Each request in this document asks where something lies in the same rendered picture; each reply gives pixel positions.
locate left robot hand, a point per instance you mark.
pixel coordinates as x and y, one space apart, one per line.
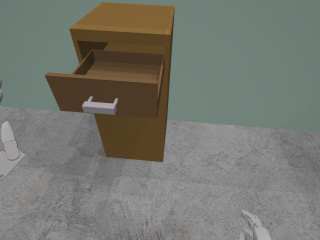
12 156

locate right robot hand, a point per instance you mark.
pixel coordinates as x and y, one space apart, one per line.
259 233

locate cabinet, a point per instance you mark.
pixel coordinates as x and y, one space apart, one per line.
126 27

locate handle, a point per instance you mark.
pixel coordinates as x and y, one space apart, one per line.
100 107

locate drawer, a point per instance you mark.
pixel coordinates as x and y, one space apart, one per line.
134 78

